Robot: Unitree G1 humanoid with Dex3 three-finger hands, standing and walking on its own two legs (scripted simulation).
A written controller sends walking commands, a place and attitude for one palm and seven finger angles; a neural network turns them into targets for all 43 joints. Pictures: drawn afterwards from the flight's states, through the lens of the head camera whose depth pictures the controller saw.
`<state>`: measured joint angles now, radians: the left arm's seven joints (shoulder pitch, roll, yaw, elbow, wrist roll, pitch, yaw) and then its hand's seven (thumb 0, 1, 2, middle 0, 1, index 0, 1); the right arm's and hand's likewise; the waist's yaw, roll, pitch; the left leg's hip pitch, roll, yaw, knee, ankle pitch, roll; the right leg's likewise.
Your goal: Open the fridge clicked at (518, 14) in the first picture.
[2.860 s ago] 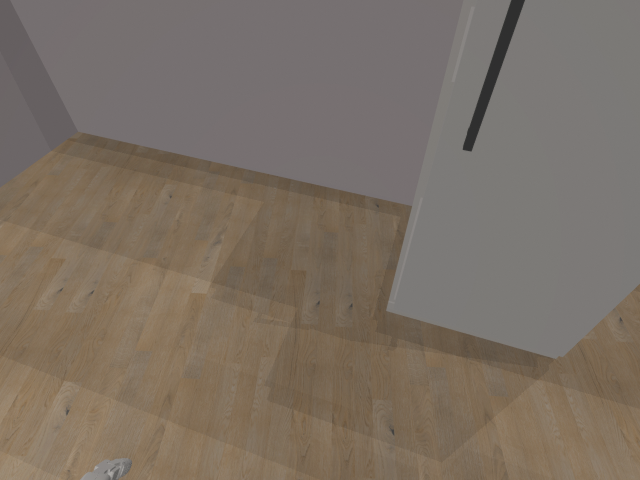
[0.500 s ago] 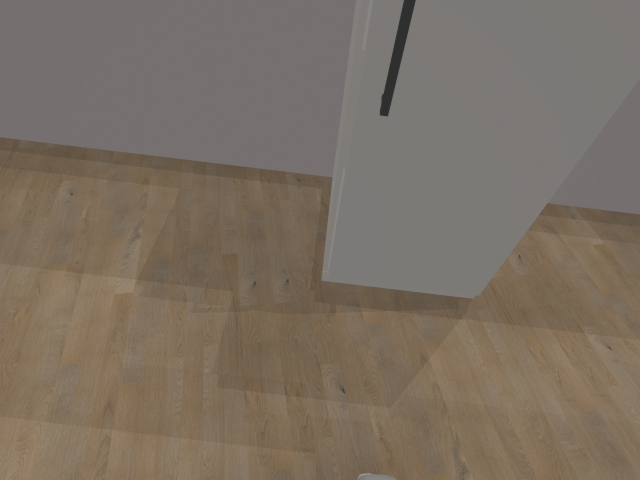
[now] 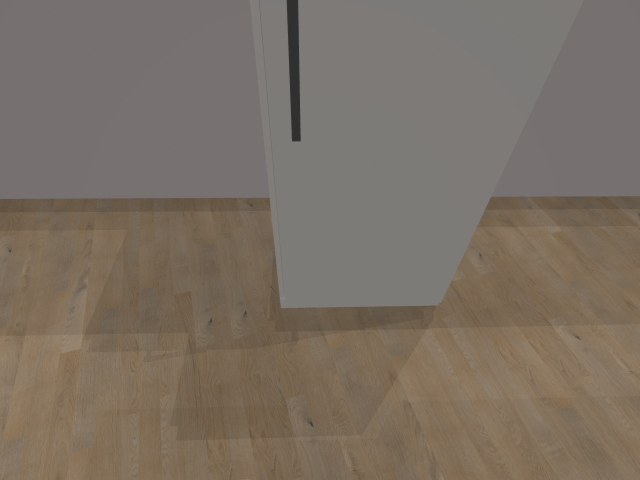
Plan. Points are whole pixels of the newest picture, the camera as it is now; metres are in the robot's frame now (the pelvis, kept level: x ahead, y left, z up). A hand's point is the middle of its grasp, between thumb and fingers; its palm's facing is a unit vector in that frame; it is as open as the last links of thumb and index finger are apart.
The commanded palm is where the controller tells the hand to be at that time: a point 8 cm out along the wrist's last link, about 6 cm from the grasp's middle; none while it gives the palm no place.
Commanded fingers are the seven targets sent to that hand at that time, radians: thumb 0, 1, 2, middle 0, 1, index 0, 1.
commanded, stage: take the last steps up to it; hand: left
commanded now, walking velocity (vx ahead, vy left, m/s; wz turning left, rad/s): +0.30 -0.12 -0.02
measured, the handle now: (293, 9) +0.74 +0.08 +0.26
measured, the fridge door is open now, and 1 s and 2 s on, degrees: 0 0 0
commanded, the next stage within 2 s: come to a stop and stand still in 0.48 s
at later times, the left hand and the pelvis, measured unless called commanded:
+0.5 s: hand (213, 448) +0.21 +0.17 -0.18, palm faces +0.03 -0.99 -0.13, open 7.4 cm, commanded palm none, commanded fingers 0.00 0.90 0.90 -0.20 -0.30 -0.20 -0.30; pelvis +0.19 -0.01 +0.01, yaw -2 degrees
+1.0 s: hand (267, 349) +0.36 +0.10 -0.15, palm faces +0.06 -0.96 -0.28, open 7.3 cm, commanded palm none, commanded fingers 0.00 0.90 0.90 -0.20 -0.30 -0.20 -0.30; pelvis +0.25 -0.08 +0.00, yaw +1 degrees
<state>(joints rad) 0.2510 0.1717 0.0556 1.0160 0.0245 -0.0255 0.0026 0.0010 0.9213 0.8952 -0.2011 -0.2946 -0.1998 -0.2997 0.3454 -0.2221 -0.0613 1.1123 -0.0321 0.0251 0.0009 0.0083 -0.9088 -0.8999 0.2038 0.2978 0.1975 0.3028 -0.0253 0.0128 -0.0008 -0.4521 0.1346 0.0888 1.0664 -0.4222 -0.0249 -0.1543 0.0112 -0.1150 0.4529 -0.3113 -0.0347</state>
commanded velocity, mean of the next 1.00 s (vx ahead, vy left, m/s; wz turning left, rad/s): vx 0.02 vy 0.03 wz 0.00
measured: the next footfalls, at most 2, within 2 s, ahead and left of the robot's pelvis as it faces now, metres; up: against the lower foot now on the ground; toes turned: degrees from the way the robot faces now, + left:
left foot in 0.22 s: +0.21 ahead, +0.08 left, +0.00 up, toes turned +10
right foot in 0.72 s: +0.40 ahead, -0.20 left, +0.00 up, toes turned -9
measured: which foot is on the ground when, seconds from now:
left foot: up 0.00-0.20, down 0.22-0.72, up 0.74-1.00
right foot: down 0.00-0.24, up 0.26-0.70, down 0.72-1.00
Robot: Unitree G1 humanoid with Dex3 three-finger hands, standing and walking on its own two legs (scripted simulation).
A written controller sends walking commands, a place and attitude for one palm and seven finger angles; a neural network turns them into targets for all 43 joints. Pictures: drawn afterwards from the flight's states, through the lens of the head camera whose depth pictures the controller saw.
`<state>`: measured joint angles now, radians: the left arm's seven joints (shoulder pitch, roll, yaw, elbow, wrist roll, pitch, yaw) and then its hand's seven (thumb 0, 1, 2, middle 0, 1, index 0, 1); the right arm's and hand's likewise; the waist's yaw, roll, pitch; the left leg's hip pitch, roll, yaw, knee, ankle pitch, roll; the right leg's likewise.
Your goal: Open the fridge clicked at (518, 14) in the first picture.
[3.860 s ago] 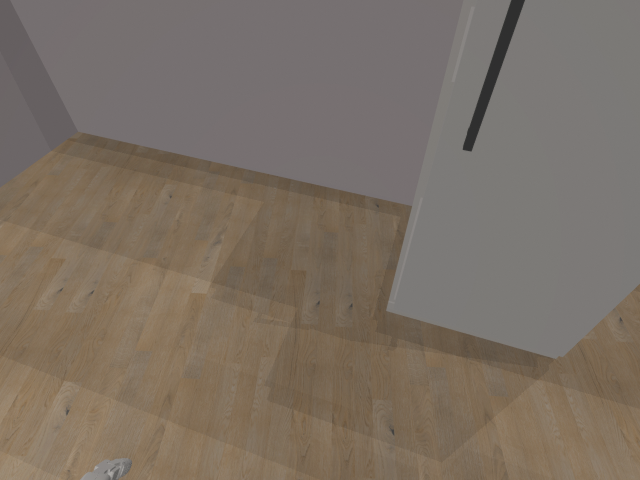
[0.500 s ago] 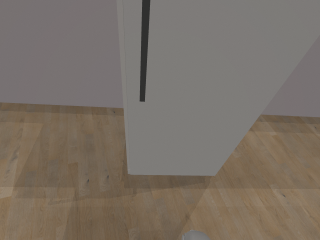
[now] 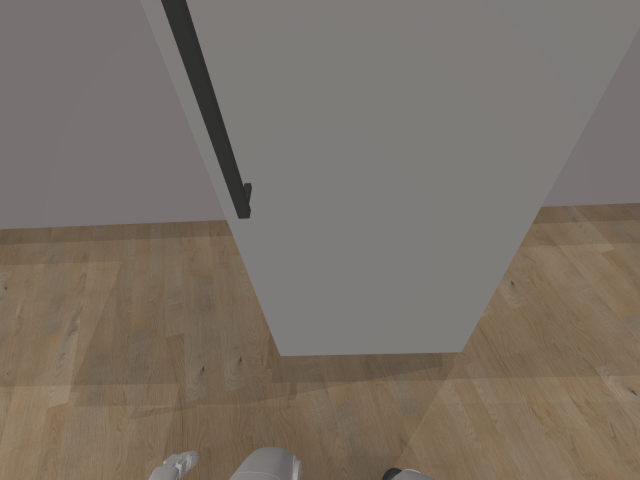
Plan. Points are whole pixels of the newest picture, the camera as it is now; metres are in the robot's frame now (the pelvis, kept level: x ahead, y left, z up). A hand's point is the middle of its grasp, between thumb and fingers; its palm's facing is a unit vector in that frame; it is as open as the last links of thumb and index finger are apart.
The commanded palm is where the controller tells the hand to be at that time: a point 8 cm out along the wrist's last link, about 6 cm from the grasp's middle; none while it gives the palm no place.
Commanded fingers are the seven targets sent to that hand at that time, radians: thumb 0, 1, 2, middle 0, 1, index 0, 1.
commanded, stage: come to a stop and stand still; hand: left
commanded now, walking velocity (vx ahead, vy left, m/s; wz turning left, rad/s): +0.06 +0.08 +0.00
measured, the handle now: (202, 65) +0.50 +0.15 +0.26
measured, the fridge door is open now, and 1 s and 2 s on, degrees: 0 0 0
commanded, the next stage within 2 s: none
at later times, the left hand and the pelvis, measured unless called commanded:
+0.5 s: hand out of the picture -0.12 +0.28 -0.17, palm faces +0.04 -0.99 -0.14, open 7.4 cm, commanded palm none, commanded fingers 0.00 0.90 0.90 -0.20 -0.30 -0.20 -0.30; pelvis -0.08 +0.09 +0.02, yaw -1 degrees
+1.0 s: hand out of the picture +0.01 +0.20 -0.16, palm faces -0.01 -0.98 -0.21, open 7.3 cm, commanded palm none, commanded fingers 0.00 0.90 0.90 -0.20 -0.30 -0.20 -0.30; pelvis -0.06 +0.03 +0.01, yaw -1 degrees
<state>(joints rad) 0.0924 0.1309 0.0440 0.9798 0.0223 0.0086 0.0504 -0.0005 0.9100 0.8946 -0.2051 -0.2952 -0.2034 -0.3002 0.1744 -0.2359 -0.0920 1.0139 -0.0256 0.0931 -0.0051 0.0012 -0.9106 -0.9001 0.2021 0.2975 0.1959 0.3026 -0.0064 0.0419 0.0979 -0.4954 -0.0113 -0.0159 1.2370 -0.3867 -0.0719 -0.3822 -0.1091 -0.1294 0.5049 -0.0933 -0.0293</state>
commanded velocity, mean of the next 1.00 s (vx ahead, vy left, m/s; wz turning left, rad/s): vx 0.10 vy -0.11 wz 0.00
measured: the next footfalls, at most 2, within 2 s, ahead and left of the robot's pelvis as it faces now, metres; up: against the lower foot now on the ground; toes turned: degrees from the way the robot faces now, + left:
left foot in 0.22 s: -0.04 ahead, +0.16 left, +0.00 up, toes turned +3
right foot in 0.98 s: -0.01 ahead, -0.09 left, +0.00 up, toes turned -4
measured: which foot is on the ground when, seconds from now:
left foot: up 0.00-0.20, down 0.22-1.00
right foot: down 0.00-0.22, up 0.24-0.96, down 0.98-1.00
